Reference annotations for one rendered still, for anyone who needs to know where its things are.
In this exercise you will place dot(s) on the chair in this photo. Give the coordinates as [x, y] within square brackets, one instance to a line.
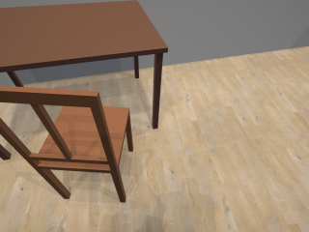
[86, 136]

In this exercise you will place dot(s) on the table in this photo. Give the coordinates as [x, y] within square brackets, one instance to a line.
[33, 37]

